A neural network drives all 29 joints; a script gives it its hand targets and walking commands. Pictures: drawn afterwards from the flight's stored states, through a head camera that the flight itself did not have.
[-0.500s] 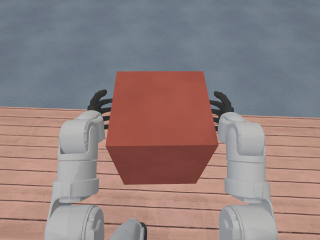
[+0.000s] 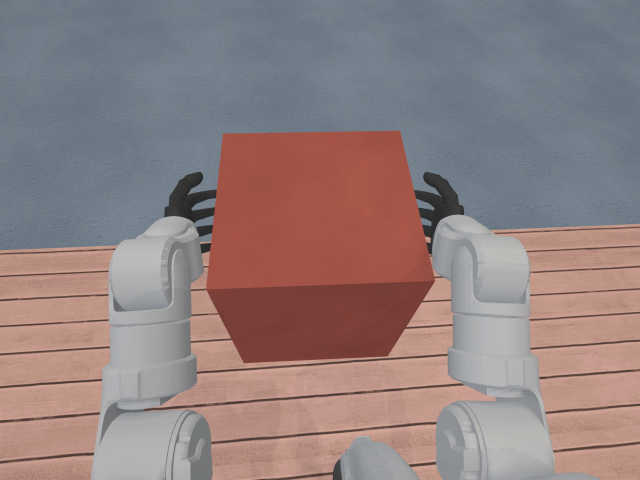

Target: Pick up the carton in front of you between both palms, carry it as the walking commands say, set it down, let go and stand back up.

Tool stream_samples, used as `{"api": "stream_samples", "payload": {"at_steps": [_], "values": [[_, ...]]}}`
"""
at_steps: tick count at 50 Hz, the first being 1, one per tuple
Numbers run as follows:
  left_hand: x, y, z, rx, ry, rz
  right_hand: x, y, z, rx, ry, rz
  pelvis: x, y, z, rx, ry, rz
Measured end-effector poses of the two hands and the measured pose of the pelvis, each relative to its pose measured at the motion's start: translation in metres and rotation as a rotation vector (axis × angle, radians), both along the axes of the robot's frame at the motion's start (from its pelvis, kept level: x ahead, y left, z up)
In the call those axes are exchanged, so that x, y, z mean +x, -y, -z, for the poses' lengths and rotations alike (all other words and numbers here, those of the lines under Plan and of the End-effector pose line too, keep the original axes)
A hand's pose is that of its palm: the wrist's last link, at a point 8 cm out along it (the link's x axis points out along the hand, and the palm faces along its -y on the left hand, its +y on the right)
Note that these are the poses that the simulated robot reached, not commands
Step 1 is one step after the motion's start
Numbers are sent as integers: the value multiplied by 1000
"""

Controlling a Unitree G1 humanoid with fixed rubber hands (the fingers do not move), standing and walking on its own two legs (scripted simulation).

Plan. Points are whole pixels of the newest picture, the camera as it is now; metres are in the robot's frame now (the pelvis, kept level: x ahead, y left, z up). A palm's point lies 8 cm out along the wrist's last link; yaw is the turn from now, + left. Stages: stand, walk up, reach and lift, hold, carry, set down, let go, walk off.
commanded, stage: carry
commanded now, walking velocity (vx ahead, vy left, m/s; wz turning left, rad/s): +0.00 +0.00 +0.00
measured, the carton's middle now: (314, 257) +0.38 -0.02 +0.03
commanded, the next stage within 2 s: none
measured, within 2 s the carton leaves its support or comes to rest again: neither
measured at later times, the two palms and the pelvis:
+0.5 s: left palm (169, 194) +0.43 +0.16 +0.10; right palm (412, 180) +0.44 -0.14 +0.10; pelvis +0.08 -0.01 -0.02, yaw +2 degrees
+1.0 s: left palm (177, 182) +0.43 +0.14 +0.12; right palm (429, 181) +0.43 -0.16 +0.12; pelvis +0.09 -0.01 -0.02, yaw +1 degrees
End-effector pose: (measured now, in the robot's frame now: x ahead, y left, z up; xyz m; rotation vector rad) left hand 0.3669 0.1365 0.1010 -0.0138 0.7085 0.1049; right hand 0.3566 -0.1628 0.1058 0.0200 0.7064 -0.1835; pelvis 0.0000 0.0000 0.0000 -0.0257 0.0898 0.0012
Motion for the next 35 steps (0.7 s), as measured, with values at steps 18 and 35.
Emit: {"api": "stream_samples", "payload": {"at_steps": [18,35], "values": [[53,-15,6,36,-23,-76,85,-15,7,-21,-23,-123,75,17,16,43,21,-27],[44,-19,-3,44,-37,-33,61,-19,2,-27,-37,-90,65,3,19,31,44,-21]]}}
